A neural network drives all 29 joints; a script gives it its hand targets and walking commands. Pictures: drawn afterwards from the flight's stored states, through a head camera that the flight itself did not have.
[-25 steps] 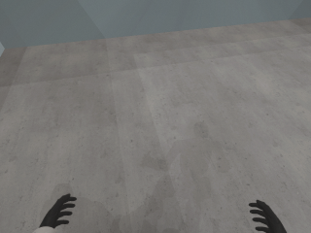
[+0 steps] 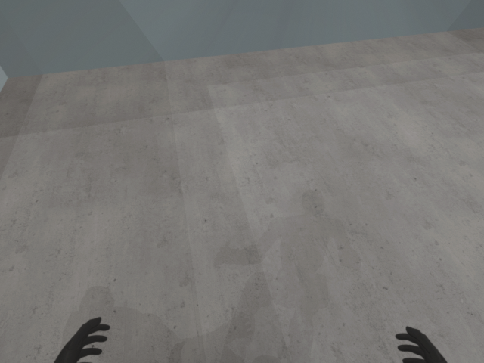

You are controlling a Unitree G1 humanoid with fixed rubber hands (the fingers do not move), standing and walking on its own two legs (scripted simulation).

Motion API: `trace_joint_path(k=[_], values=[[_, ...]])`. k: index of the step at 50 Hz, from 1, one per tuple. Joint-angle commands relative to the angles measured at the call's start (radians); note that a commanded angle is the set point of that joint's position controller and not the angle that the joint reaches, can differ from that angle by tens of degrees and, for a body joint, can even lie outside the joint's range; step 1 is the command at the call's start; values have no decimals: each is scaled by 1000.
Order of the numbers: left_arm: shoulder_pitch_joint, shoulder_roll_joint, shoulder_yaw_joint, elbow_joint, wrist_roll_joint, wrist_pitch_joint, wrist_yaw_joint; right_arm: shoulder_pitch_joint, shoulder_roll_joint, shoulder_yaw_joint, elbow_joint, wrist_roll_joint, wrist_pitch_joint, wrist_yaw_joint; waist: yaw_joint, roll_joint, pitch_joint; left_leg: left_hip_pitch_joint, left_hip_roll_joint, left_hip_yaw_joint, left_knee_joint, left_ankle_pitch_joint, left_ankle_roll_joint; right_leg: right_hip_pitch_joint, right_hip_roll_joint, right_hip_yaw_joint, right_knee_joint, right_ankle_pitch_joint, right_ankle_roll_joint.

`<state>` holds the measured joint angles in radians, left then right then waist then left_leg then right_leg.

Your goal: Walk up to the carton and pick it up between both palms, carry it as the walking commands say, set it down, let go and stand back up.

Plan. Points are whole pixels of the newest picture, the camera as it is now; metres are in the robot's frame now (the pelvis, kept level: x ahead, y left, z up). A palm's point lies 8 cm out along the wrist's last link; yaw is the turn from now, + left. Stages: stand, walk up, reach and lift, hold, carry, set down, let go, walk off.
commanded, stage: stand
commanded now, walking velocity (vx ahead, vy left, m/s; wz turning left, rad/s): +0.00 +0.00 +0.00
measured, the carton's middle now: out of the picture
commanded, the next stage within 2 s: walk up in 1.96 s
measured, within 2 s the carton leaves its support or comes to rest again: neither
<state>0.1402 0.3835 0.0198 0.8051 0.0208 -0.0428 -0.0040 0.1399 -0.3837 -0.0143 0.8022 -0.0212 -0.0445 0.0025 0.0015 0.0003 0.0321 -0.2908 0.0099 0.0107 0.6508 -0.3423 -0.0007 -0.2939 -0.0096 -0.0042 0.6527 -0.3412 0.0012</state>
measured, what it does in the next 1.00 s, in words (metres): stands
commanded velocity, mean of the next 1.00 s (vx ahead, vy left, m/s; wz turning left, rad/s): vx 0.00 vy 0.00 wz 0.00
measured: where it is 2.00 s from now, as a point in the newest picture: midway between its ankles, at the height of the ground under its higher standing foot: outside the picture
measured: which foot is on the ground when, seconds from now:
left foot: down 0.00-1.00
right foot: down 0.00-1.00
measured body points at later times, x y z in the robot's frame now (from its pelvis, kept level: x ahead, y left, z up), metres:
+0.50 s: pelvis +0.00 +0.00 +0.02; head +0.00 +0.00 +0.47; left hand +0.12 +0.31 -0.09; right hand +0.12 -0.31 -0.09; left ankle +0.00 +0.12 -0.72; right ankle +0.01 -0.12 -0.72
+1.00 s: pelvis +0.00 +0.00 +0.02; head +0.00 +0.00 +0.47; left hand +0.11 +0.31 -0.09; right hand +0.11 -0.32 -0.09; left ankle +0.00 +0.12 -0.72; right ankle +0.01 -0.12 -0.72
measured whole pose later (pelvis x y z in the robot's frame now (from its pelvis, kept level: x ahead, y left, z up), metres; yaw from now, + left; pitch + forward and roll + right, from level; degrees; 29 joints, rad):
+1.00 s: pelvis +0.00 +0.00 +0.02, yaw +0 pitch -2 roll +0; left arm 0.09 0.40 0.00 1.06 0.01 -0.02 0.00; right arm 0.09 -0.39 0.00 1.06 -0.01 -0.02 0.00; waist 0.00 0.00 0.04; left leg -0.13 0.01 0.01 0.35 -0.19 -0.01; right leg -0.13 -0.01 0.00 0.36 -0.19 0.00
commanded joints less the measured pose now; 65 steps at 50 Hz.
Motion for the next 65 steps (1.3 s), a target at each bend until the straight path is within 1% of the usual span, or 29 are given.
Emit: trace_joint_path(k=[1, 18, 29, 43, 65], values=[[-46, 168, 36, -38, -3, -11, 4, -47, -167, -37, -39, 3, -11, -4, 1, 0, -72, 34, 83, -97, -135, 182, 59, 31, -82, 94, -133, 182, -63], [-85, 175, 16, 108, -9, -2, 3, -88, -173, -20, 108, 7, 0, -2, 0, 0, -57, 126, 100, -96, -277, 235, 38, 119, -100, 96, -275, 234, -41], [-97, 180, 12, 174, -10, 3, 4, -101, -177, -18, 176, 7, 6, -2, 0, -1, -47, 151, 109, -96, -329, 224, 30, 140, -109, 98, -329, 226, -34], [-96, 185, 10, 207, -10, 7, 6, -97, -181, -17, 209, 8, 10, -4, 0, -1, -43, 161, 114, -96, -354, 224, 28, 151, -114, 98, -354, 225, -31], [-93, 187, 11, 217, -10, 13, 9, -93, -186, -18, 221, 9, 15, -7, 0, 0, -48, 179, 119, -92, -361, 267, 25, 171, -117, 94, -360, 268, -28]])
